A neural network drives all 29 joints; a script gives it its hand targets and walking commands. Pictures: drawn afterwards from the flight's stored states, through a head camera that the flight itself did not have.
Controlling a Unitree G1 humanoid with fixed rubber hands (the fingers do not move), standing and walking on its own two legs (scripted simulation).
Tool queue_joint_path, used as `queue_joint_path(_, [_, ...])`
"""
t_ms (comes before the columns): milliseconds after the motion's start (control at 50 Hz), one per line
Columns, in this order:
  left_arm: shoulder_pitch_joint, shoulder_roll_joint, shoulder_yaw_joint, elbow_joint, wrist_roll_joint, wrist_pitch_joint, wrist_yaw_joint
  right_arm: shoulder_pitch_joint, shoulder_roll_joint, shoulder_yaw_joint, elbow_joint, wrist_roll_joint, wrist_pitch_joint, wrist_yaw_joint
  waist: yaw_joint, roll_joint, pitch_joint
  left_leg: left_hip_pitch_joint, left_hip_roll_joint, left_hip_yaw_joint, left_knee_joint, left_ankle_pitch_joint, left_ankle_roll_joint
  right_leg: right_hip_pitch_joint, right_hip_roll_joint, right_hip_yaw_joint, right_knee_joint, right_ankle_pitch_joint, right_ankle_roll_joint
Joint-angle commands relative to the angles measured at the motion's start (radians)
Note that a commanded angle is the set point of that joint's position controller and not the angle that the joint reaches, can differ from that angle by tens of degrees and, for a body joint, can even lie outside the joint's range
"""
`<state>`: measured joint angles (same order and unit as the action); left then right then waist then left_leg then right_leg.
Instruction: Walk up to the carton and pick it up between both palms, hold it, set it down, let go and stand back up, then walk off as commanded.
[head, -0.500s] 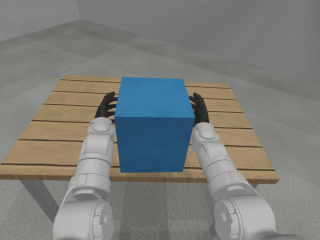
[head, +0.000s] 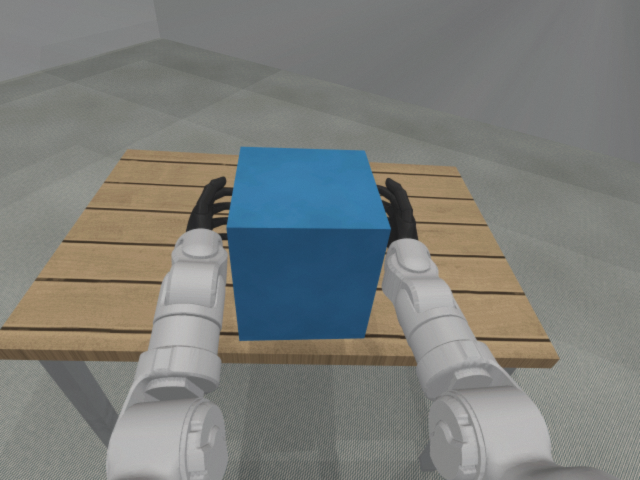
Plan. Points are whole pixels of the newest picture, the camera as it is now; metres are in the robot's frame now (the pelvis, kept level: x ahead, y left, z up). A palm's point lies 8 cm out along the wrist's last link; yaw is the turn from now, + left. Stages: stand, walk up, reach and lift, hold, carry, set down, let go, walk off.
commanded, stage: reach and lift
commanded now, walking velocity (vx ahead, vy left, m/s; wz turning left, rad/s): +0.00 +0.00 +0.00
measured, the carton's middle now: (303, 243) +0.39 +0.00 +0.14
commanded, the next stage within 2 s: hold in 0.52 s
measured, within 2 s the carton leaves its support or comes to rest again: neither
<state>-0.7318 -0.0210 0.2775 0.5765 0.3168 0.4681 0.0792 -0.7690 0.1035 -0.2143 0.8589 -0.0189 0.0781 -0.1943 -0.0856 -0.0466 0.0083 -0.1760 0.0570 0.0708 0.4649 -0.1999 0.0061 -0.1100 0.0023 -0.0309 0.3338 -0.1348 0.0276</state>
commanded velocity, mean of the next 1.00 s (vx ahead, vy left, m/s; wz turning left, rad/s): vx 0.00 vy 0.00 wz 0.00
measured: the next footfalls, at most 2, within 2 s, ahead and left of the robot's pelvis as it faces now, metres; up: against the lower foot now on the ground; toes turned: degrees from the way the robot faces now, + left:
none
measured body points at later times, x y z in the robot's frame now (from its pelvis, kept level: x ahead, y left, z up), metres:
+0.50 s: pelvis +0.00 +0.00 +0.00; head -0.04 +0.03 +0.45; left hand +0.40 +0.14 +0.17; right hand +0.39 -0.12 +0.17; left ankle +0.04 +0.11 -0.74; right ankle +0.04 -0.14 -0.74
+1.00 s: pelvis -0.01 +0.00 +0.00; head -0.06 +0.03 +0.44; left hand +0.39 +0.14 +0.18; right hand +0.38 -0.12 +0.18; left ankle +0.04 +0.11 -0.74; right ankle +0.04 -0.14 -0.74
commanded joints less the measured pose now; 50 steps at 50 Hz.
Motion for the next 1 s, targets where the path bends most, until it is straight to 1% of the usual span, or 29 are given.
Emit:
queue_joint_path(0, [-0.775,-0.686,-0.421,-0.221,-0.110,-0.033,-0.089,-0.806,0.492,0.438,-0.258,0.150,-0.019,0.167,0.072,0.141,-0.431,0.303,-0.045,-0.048,-0.100,0.278,-0.047,0.013,0.062,-0.071,-0.073,-0.055,-0.015])
queue_joint_path(40, [-0.770,-0.689,-0.422,-0.218,-0.117,-0.026,-0.095,-0.809,0.491,0.430,-0.262,0.144,-0.019,0.169,0.067,0.132,-0.406,0.285,-0.047,-0.046,-0.121,0.233,-0.040,0.029,0.060,-0.066,-0.078,-0.064,-0.019])
queue_joint_path(60, [-0.758,-0.675,-0.401,-0.198,-0.109,-0.022,-0.101,-0.816,0.493,0.432,-0.274,0.140,-0.019,0.167,0.084,0.112,-0.408,0.262,-0.047,-0.038,-0.127,0.200,-0.031,0.045,0.058,-0.057,-0.081,-0.074,-0.017])
queue_joint_path(80, [-0.765,-0.696,-0.429,-0.228,-0.110,-0.022,-0.098,-0.810,0.501,0.441,-0.279,0.144,-0.021,0.165,0.073,0.135,-0.434,0.286,-0.043,-0.046,-0.115,0.261,-0.043,0.043,0.061,-0.062,-0.068,-0.042,-0.023])
queue_joint_path(140, [-0.781,-0.701,-0.451,-0.273,-0.135,-0.022,-0.093,-0.819,0.506,0.463,-0.324,0.165,-0.019,0.157,0.063,0.144,-0.488,0.327,-0.044,-0.054,-0.091,0.350,-0.051,0.047,0.067,-0.061,-0.069,0.001,-0.018])
queue_joint_path(160, [-0.776,-0.695,-0.453,-0.282,-0.141,-0.022,-0.094,-0.831,0.510,0.480,-0.347,0.177,-0.018,0.158,0.073,0.132,-0.498,0.321,-0.042,-0.056,-0.083,0.353,-0.054,0.039,0.068,-0.058,-0.066,0.005,-0.015])
queue_joint_path(180, [-0.773,-0.684,-0.446,-0.254,-0.140,-0.018,-0.099,-0.802,0.502,0.451,-0.306,0.157,-0.010,0.153,0.047,0.132,-0.454,0.300,-0.048,-0.054,-0.096,0.302,-0.046,0.052,0.062,-0.052,-0.076,-0.008,-0.021])
queue_joint_path(200, [-0.742,-0.694,-0.456,-0.260,-0.132,-0.012,-0.101,-0.778,0.491,0.455,-0.312,0.161,-0.010,0.151,0.045,0.145,-0.469,0.317,-0.046,-0.057,-0.091,0.338,-0.056,0.051,0.067,-0.059,-0.073,0.007,-0.020])
queue_joint_path(220, [-0.738,-0.677,-0.436,-0.258,-0.122,-0.004,-0.107,-0.754,0.488,0.452,-0.291,0.161,0.001,0.146,0.048,0.138,-0.435,0.305,-0.048,-0.051,-0.099,0.301,-0.047,0.067,0.063,-0.053,-0.078,-0.001,-0.017])
queue_joint_path(240, [-0.702,-0.680,-0.422,-0.258,-0.107,0.007,-0.111,-0.768,0.490,0.470,-0.325,0.166,-0.002,0.146,0.064,0.128,-0.431,0.307,-0.052,-0.042,-0.108,0.315,-0.042,0.092,0.062,-0.052,-0.081,0.021,-0.014])
queue_joint_path(260, [-0.694,-0.667,-0.413,-0.266,-0.104,0.012,-0.114,-0.754,0.487,0.463,-0.322,0.162,0.005,0.140,0.056,0.112,-0.422,0.296,-0.055,-0.043,-0.113,0.299,-0.037,0.102,0.061,-0.053,-0.080,0.024,-0.013])
queue_joint_path(340, [-0.732,-0.690,-0.446,-0.326,-0.124,0.029,-0.119,-0.770,0.494,0.491,-0.363,0.194,0.016,0.132,0.049,0.134,-0.457,0.323,-0.050,-0.051,-0.099,0.366,-0.048,0.107,0.069,-0.052,-0.077,0.040,-0.011])
queue_joint_path(380, [-0.702,-0.691,-0.458,-0.324,-0.134,0.042,-0.122,-0.786,0.493,0.494,-0.413,0.189,0.018,0.125,0.036,0.113,-0.446,0.315,-0.052,-0.057,-0.102,0.347,-0.045,0.107,0.068,-0.056,-0.078,0.035,-0.012])
queue_joint_path(440, [-0.687,-0.675,-0.432,-0.309,-0.098,0.066,-0.135,-0.730,0.464,0.462,-0.342,0.183,0.039,0.122,0.030,0.139,-0.359,0.292,-0.053,-0.049,-0.119,0.292,-0.045,0.100,0.064,-0.055,-0.085,0.001,-0.014])
queue_joint_path(500, [-0.705,-0.661,-0.396,-0.290,-0.080,0.082,-0.151,-0.746,0.474,0.447,-0.327,0.176,0.054,0.123,0.033,0.109,-0.320,0.238,-0.054,-0.041,-0.157,0.181,-0.022,0.131,0.060,-0.051,-0.086,-0.039,-0.009])
queue_joint_path(520, [-0.688,-0.671,-0.407,-0.314,-0.080,0.090,-0.152,-0.768,0.481,0.463,-0.367,0.189,0.047,0.125,0.040,0.113,-0.350,0.239,-0.053,-0.039,-0.147,0.219,-0.025,0.139,0.064,-0.052,-0.077,-0.010,-0.011])
queue_joint_path(560, [-0.711,-0.679,-0.427,-0.344,-0.109,0.089,-0.150,-0.803,0.499,0.474,-0.412,0.191,0.045,0.121,0.033,0.097,-0.377,0.241,-0.058,-0.046,-0.137,0.239,-0.022,0.147,0.061,-0.047,-0.075,0.012,-0.006])
queue_joint_path(580, [-0.724,-0.669,-0.411,-0.316,-0.100,0.095,-0.156,-0.783,0.487,0.461,-0.381,0.189,0.057,0.117,0.027,0.107,-0.357,0.232,-0.056,-0.043,-0.145,0.198,-0.020,0.141,0.061,-0.047,-0.079,-0.021,-0.007])
queue_joint_path(600, [-0.722,-0.672,-0.419,-0.320,-0.098,0.100,-0.157,-0.818,0.492,0.468,-0.408,0.192,0.053,0.121,0.036,0.104,-0.357,0.231,-0.057,-0.042,-0.146,0.197,-0.019,0.139,0.061,-0.047,-0.081,-0.026,-0.008])
queue_joint_path(620, [-0.729,-0.673,-0.411,-0.339,-0.092,0.097,-0.153,-0.792,0.498,0.459,-0.380,0.189,0.057,0.121,0.034,0.113,-0.355,0.242,-0.054,-0.048,-0.148,0.225,-0.023,0.144,0.063,-0.048,-0.076,-0.009,-0.010])
queue_joint_path(660, [-0.740,-0.677,-0.429,-0.344,-0.098,0.099,-0.157,-0.782,0.494,0.455,-0.372,0.187,0.059,0.121,0.019,0.127,-0.362,0.236,-0.050,-0.050,-0.148,0.196,-0.027,0.132,0.060,-0.049,-0.072,-0.028,-0.012])
queue_joint_path(700, [-0.739,-0.668,-0.403,-0.317,-0.083,0.108,-0.157,-0.812,0.490,0.455,-0.388,0.186,0.061,0.129,0.036,0.113,-0.332,0.211,-0.052,-0.046,-0.170,0.149,-0.018,0.133,0.063,-0.052,-0.080,-0.061,-0.010])
queue_joint_path(740, [-0.725,-0.661,-0.391,-0.324,-0.065,0.116,-0.164,-0.774,0.488,0.453,-0.346,0.187,0.071,0.127,0.033,0.114,-0.308,0.205,-0.050,-0.043,-0.180,0.125,-0.011,0.149,0.059,-0.052,-0.077,-0.058,-0.007])
queue_joint_path(780, [-0.708,-0.668,-0.404,-0.332,-0.080,0.120,-0.167,-0.795,0.490,0.463,-0.397,0.200,0.068,0.122,0.029,0.106,-0.348,0.219,-0.057,-0.044,-0.157,0.181,-0.014,0.164,0.060,-0.043,-0.075,-0.012,-0.006])
queue_joint_path(820, [-0.694,-0.668,-0.397,-0.340,-0.084,0.124,-0.167,-0.808,0.502,0.485,-0.430,0.210,0.070,0.118,0.040,0.093,-0.349,0.238,-0.058,-0.043,-0.152,0.214,-0.016,0.160,0.063,-0.047,-0.079,-0.002,-0.005])
queue_joint_path(880, [-0.767,-0.682,-0.436,-0.374,-0.105,0.111,-0.160,-0.808,0.507,0.471,-0.410,0.201,0.068,0.124,0.019,0.130,-0.382,0.233,-0.054,-0.052,-0.156,0.182,-0.019,0.149,0.061,-0.048,-0.069,-0.024,-0.009])
queue_joint_path(920, [-0.715,-0.675,-0.407,-0.338,-0.084,0.122,-0.168,-0.778,0.503,0.463,-0.407,0.190,0.077,0.117,0.021,0.097,-0.336,0.214,-0.054,-0.044,-0.167,0.148,-0.012,0.157,0.060,-0.050,-0.077,-0.022,-0.004])
queue_joint_path(960, [-0.699,-0.658,-0.392,-0.321,-0.074,0.132,-0.175,-0.794,0.494,0.448,-0.407,0.187,0.073,0.118,0.021,0.109,-0.326,0.193,-0.058,-0.042,-0.174,0.114,-0.004,0.164,0.056,-0.045,-0.079,-0.038,-0.008])
queue_joint_path(980, [-0.687,-0.650,-0.371,-0.322,-0.059,0.134,-0.178,-0.784,0.494,0.454,-0.410,0.189,0.076,0.119,0.037,0.094,-0.301,0.182,-0.058,-0.038,-0.184,0.113,0.001,0.178,0.056,-0.044,-0.082,-0.032,-0.007])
